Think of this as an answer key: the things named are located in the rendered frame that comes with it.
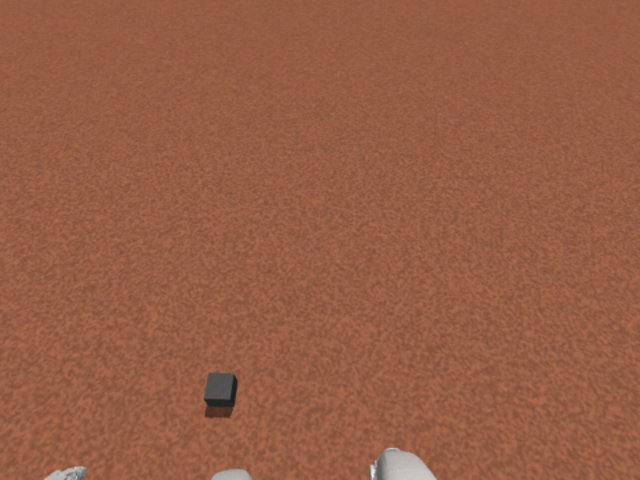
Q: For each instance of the cube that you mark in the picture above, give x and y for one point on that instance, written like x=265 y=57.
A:
x=221 y=390

